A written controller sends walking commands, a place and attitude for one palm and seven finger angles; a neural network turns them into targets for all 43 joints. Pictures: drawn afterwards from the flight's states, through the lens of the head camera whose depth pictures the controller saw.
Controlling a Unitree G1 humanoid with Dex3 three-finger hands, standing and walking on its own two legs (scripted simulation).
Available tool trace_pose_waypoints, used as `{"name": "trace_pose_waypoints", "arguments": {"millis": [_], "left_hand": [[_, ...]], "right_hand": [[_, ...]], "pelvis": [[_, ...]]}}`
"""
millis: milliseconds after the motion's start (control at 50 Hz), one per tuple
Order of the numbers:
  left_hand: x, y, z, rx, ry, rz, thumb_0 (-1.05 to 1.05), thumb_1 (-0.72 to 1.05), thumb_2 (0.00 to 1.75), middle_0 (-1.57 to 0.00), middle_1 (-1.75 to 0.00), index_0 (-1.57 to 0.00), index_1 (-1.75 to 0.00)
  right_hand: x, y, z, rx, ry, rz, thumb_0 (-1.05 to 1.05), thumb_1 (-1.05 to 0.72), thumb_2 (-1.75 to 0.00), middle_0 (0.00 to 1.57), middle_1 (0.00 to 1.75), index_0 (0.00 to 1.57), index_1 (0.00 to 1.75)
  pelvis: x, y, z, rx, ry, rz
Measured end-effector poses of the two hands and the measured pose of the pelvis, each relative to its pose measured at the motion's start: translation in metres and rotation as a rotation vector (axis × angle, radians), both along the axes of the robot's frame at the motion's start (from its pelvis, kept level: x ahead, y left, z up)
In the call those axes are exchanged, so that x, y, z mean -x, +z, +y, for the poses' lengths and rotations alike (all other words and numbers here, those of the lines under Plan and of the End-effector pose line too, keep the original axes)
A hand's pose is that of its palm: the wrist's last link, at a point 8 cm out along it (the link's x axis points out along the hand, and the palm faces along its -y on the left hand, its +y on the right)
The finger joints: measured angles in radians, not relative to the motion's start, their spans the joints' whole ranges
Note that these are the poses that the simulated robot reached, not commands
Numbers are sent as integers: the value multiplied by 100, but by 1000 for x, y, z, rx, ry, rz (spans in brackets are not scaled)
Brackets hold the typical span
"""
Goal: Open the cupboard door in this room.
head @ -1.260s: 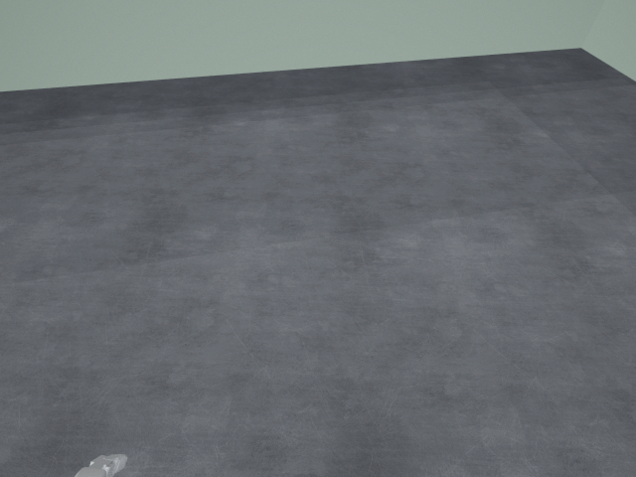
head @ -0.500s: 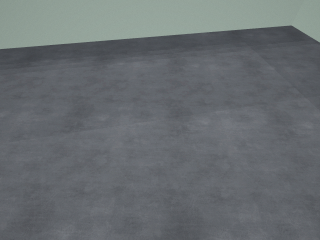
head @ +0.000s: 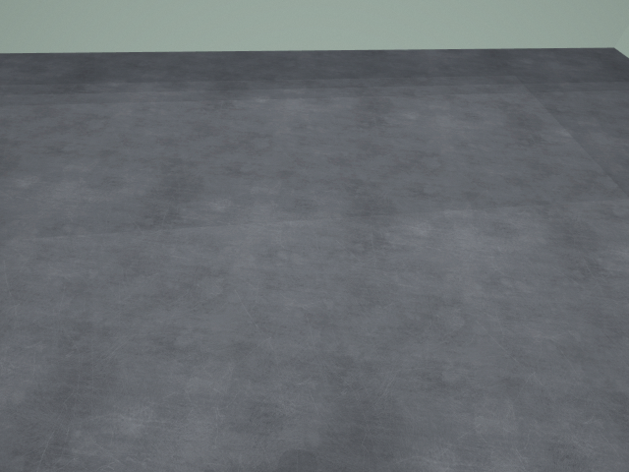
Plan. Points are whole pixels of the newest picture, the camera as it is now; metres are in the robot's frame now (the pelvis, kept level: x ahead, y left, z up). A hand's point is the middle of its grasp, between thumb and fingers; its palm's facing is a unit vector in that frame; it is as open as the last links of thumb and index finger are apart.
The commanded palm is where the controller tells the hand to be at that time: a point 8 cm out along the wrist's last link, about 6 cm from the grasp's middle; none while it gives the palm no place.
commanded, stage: turn or walk to find it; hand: left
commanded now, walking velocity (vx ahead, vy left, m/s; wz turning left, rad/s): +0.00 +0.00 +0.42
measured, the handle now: out of the picture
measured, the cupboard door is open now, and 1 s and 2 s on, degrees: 0 0 0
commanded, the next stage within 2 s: none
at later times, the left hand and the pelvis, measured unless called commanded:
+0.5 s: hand out of the picture -0.01 +0.18 -0.15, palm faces +0.23 -0.93 -0.28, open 7.4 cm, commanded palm none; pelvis -0.04 -0.03 +0.01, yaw +13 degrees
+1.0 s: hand out of the picture -0.10 +0.22 -0.15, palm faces +0.45 -0.86 -0.25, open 7.4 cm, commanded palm none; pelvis -0.08 +0.00 +0.01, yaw +25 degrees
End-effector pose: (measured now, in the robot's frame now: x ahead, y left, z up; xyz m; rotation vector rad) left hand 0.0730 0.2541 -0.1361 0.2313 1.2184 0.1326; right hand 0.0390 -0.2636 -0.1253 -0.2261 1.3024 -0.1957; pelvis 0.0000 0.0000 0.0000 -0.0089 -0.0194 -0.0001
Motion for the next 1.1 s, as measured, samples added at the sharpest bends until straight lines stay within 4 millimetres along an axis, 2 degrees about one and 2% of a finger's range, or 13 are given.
{"name": "trace_pose_waypoints", "arguments": {"millis": [100, 180, 260, 340, 440, 540, 620, 720, 780, 860, 940, 1020, 1100], "left_hand": [[18, -4, 0, 22, 46, 36, 0, 91, 90, -20, -30, -20, -30], [27, 5, -2, 24, 88, 14, 0, 91, 90, -20, -30, -20, -30], [33, 14, -7, 11, 125, -24, 0, 91, 90, -20, -30, -20, -30], [45, 19, -16, -19, 161, -75, 0, 91, 90, -20, -30, -20, -30], [82, 25, -25, -42, 217, -68, 0, 91, 90, -20, -30, -20, -30], [117, 22, -28, -29, 275, -26, 0, 90, 90, -20, -30, -20, -30], [146, 12, -23, -4, 330, 1, 0, 90, 90, -20, -30, -20, -30], [189, -12, -6, 27, 416, 62, 0, 90, 90, -20, -30, -21, -30], [208, -12, 1, 29, 447, 113, 0, 91, 90, -20, -30, -20, -30], [214, -2, 5, 29, 476, 99, 0, 91, 90, -20, -30, -20, -30], [208, 8, 5, 16, 497, 51, 0, 91, 90, -20, -30, -20, -30], [197, 17, -1, -8, 514, -7, 0, 91, 90, -19, -30, -20, -30], [189, 22, -15, -45, 530, -69, 0, 91, 90, -20, -30, -20, -30]], "right_hand": [[8, 1, 27, -35, 15, 5, 1, -91, -90, 20, 29, 20, 30], [15, 2, 33, -54, 32, 27, 1, -90, -90, 20, 29, 20, 30], [17, -1, 25, -62, 52, 29, 1, -90, -90, 20, 30, 20, 30], [13, -10, 5, -69, 79, 16, 1, -90, -90, 20, 30, 20, 30], [-3, -10, -16, -54, 125, -4, 1, -90, -90, 20, 29, 20, 30], [-20, 2, -20, -28, 181, -27, 1, -91, -90, 20, 29, 20, 29], [-35, 7, -5, -6, 252, -26, 1, -91, -90, 19, 29, 19, 29], [-57, 6, 31, 13, 353, -80, 1, -91, -90, 19, 29, 19, 29], [-60, 12, 51, -1, 384, -109, 1, -91, -90, 19, 29, 20, 29], [-58, 17, 69, -26, 416, -115, 1, -91, -90, 20, 29, 20, 30], [-54, 13, 75, -57, 437, -103, 1, -90, -90, 20, 29, 20, 30], [-49, 3, 70, -82, 453, -77, 1, -90, -90, 20, 29, 20, 30], [-49, -13, 54, -105, 466, -47, 1, -90, -90, 20, 29, 20, 30]], "pelvis": [[7, 3, 4, 2, 32, 12], [13, 9, 2, 14, 66, 22], [22, 10, -6, 19, 105, 28], [31, 4, -21, 1, 144, 31], [40, 5, -30, -6, 195, 8], [44, 9, -29, -20, 253, 4], [50, 7, -21, -23, 296, 12], [62, -6, -2, -10, 345, 24], [67, -1, 2, -6, 352, 20], [71, 7, 4, 8, 380, 14], [74, 10, 1, 8, 412, 11], [75, 9, -8, -1, 450, 12], [74, 2, -23, -19, 489, 21]]}}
